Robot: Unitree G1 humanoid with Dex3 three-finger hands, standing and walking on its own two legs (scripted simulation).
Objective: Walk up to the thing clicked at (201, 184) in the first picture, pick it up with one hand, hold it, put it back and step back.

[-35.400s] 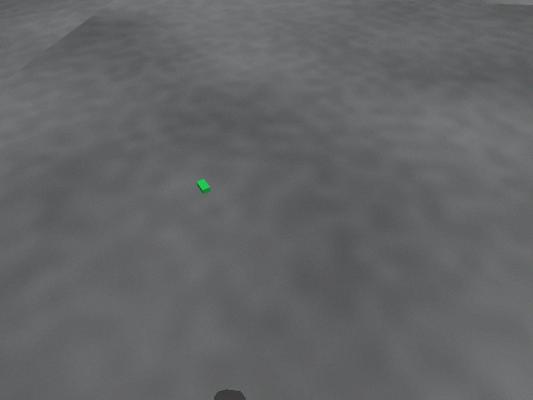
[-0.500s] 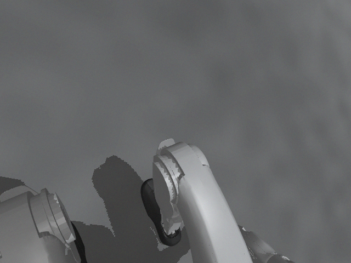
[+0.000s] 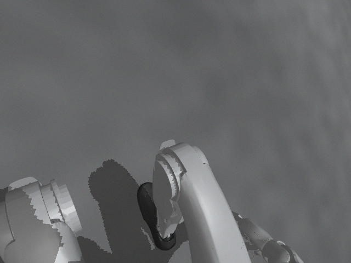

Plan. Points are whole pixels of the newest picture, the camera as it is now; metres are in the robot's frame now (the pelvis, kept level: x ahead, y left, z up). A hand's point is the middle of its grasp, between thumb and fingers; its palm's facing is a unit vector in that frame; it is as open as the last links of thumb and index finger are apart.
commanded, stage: rest palm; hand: left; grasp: from above
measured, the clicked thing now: out of the picture +0.44 +0.39 -0.28
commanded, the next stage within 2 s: close in 0.46 s
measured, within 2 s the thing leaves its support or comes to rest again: neither
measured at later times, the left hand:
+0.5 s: hand out of the picture +0.42 +0.38 -0.25, palm faces -0.46 -0.18 -0.87, open 14.1 cm
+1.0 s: hand out of the picture +0.42 +0.38 -0.25, palm faces -0.44 -0.16 -0.88, open 12.3 cm
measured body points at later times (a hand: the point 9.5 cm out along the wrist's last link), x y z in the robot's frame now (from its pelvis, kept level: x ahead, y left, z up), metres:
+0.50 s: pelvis +0.00 +0.00 +0.00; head +0.28 +0.14 +0.32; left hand +0.44 +0.38 -0.20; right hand +0.08 -0.25 -0.06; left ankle +0.06 +0.12 -0.27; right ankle +0.12 -0.12 -0.26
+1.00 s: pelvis +0.00 +0.00 +0.00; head +0.27 +0.15 +0.32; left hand +0.44 +0.38 -0.20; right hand +0.09 -0.25 -0.05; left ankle +0.06 +0.12 -0.27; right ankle +0.12 -0.12 -0.26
